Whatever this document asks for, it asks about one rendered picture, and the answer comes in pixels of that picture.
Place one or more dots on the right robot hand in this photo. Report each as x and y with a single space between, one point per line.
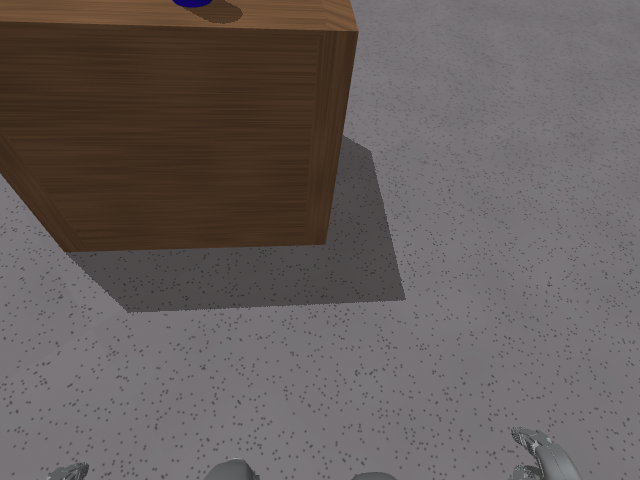
554 463

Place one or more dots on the bottle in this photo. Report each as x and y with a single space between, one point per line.
192 3

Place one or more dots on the left robot hand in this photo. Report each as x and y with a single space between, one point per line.
76 471

